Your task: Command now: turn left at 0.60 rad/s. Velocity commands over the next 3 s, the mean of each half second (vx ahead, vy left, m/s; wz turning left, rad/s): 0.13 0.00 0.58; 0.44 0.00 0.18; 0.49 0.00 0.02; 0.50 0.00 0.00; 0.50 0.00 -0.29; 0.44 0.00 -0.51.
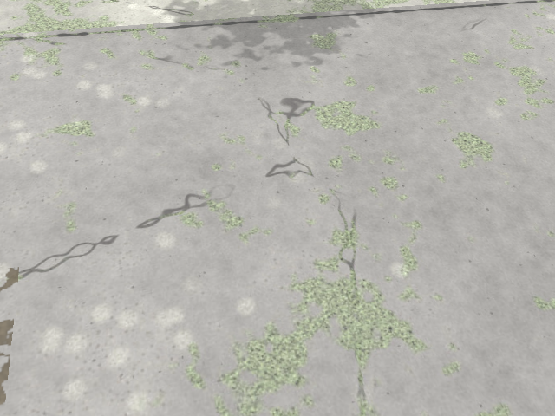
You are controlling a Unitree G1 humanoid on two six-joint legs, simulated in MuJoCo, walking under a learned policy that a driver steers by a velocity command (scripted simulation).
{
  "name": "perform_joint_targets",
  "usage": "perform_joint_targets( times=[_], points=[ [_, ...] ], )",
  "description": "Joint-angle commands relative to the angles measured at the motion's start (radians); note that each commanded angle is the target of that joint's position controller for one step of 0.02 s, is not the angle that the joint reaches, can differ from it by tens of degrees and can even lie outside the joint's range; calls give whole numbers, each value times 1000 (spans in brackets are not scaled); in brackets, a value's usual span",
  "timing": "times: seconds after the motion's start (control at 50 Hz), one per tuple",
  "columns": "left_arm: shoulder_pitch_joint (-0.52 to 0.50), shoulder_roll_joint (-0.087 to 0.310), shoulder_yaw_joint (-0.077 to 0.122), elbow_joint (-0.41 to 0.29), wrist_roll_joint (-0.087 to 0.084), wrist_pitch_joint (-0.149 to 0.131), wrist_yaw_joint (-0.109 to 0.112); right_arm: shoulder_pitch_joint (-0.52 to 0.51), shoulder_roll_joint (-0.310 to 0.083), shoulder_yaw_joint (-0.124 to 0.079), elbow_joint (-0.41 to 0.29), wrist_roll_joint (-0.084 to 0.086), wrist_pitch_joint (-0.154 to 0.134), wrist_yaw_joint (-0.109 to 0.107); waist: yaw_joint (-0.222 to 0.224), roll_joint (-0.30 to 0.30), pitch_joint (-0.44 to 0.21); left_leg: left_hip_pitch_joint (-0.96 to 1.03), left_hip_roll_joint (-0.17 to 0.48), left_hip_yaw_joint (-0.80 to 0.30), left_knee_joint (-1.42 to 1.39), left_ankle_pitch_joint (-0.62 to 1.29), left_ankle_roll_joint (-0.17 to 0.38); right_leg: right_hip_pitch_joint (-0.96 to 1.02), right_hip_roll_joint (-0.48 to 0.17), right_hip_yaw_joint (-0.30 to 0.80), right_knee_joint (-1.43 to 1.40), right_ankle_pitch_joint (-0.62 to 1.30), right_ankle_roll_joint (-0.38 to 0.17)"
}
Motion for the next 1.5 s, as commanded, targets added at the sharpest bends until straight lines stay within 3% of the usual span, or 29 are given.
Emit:
perform_joint_targets(
  times=[0.02,0.06,0.2,0.3,0.36,0.38,0.4,0.42,0.46,0.5,0.66,0.72,0.76,0.8,0.82,0.84,0.86,0.88,0.94,1.02,1.12,1.24,1.3,1.34,1.36,1.38,1.4,1.44,1.5],
  points=[
    [-67,107,27,-102,-5,-17,12,34,-193,-52,-52,-3,-46,-12,-36,187,-140,267,293,-365,-227,478,230,-288,36,101,279,-1,-8],
    [-40,114,33,-89,9,-10,19,-33,-159,-34,-61,17,-37,-23,-4,183,-130,193,237,-310,-227,488,188,-229,46,98,257,105,1],
    [-60,54,10,-104,0,-17,3,-12,-179,-38,-52,12,-24,-43,-23,191,-143,186,196,-363,-217,331,192,-137,99,106,-27,184,21],
    [-68,75,17,-124,-23,-48,-25,8,-186,-36,-45,22,-26,-26,-43,230,-98,84,170,-506,-287,-233,200,-8,132,95,-239,120,-24],
    [26,62,24,-99,-31,-78,-33,-22,-163,-25,-47,30,-26,-27,25,200,-85,-11,108,-519,-235,-303,154,220,131,78,-496,258,-69],
    [94,87,35,-82,-23,-84,-28,-30,-124,-13,-54,28,-29,-31,54,153,-107,-128,61,-470,-138,-331,104,383,54,130,-534,274,-99],
    [196,152,46,-70,3,-85,-19,-27,-46,8,-70,28,-34,-31,73,-31,-155,-302,-48,-290,155,-367,28,539,-153,363,-599,69,-173],
    [226,214,61,-53,30,-93,-32,-61,-91,-5,-118,39,-51,-29,60,-179,-59,-499,-82,-200,340,-320,10,466,-309,686,-716,-145,-289],
    [128,109,31,-75,-1,-102,-22,-27,-155,-25,-75,25,-63,-24,15,-116,37,-545,5,-192,489,-160,-18,404,-251,580,-731,-179,-276],
    [132,79,16,-68,-7,-100,-14,-3,-121,-21,-45,19,-73,-16,13,-91,39,-540,20,-174,518,-48,-39,407,-183,441,-739,-27,-234],
    [220,125,16,-8,-20,-96,-18,-171,-15,26,-64,19,-112,19,77,-81,39,-336,71,3,164,197,-73,328,-113,135,-772,396,-234],
    [262,155,20,17,-36,-88,-25,-204,-32,23,-72,31,-117,36,84,-92,46,-232,52,34,46,168,-47,336,-150,130,-757,431,-234],
    [262,169,22,31,-45,-79,-25,-174,-62,12,-70,34,-120,40,45,-106,37,-158,35,41,-19,138,-7,372,-183,135,-717,552,-223],
    [253,156,14,39,-47,-72,-20,31,-123,-25,-7,29,-118,31,-78,-70,-92,150,-17,77,-101,169,51,350,-128,45,-464,893,-178],
    [254,117,-4,27,-30,-75,-16,199,-171,-46,30,24,-113,19,-157,-29,-216,424,68,-17,-69,160,90,196,-87,5,-221,799,-137],
    [317,-7,-45,-27,-6,-90,-18,295,-289,-63,43,0,-109,8,-125,262,-359,752,365,-508,-131,5,234,-182,64,-19,191,237,-64],
    [295,49,-35,-19,-27,-114,-17,316,-231,-45,45,8,-114,12,-146,292,-436,728,424,-782,-287,-125,292,-289,102,137,350,-35,-64],
    [217,119,-13,-42,-55,-122,-24,243,-176,-23,51,12,-118,16,-129,236,-265,619,387,-624,-296,-137,246,-384,40,135,401,28,-76],
    [153,92,-14,-44,-23,-113,-27,91,-91,6,46,1,-122,21,-38,155,-77,278,255,-327,-361,83,189,-286,-57,103,266,244,-81],
    [159,48,-23,-35,-14,-79,-30,71,-99,2,77,5,-149,16,10,130,-36,160,229,-199,-444,256,210,-244,-61,87,171,356,-43],
    [-35,13,-42,-89,-13,-93,-42,131,-128,-2,127,11,-142,-1,-48,104,22,172,194,-89,-462,318,173,-244,-27,60,-171,608,-36],
    [-183,30,-43,-151,-23,-107,-78,229,-166,-12,192,28,-118,-9,-87,95,51,348,270,-102,-398,325,151,-247,16,57,-368,585,-88],
    [-107,66,-27,-143,-17,-108,-80,218,-189,-19,203,26,-101,-16,-32,128,-13,420,272,-93,-268,619,118,-108,69,15,-397,461,-132],
    [180,146,11,-73,-12,-103,-61,209,-155,-1,193,10,-91,-22,106,100,-224,272,183,-24,114,713,63,343,50,30,-374,510,-201],
    [286,251,34,-61,12,-100,-56,341,-45,33,165,6,-108,-16,75,-119,-404,-135,39,14,536,301,-14,773,-222,475,-389,364,-360],
    [325,190,19,-47,-6,-97,-60,328,-51,39,184,10,-129,-8,92,-217,-492,-299,-47,-117,705,-269,-27,852,-297,801,-573,241,-405],
    [264,137,-1,-51,-13,-95,-57,230,-141,13,160,40,-142,0,98,-131,-335,-405,17,-143,777,-242,-17,751,-270,686,-600,160,-352],
    [141,96,-15,-59,-7,-93,-55,102,-131,17,125,32,-148,-3,44,5,-123,-390,109,-78,672,-86,-9,448,-195,448,-646,309,-309],
    [87,65,-22,-57,3,-112,-59,162,-86,17,152,18,-117,-8,-28,-35,-91,-247,155,-77,570,12,-26,264,-130,310,-731,456,-309]
  ],
)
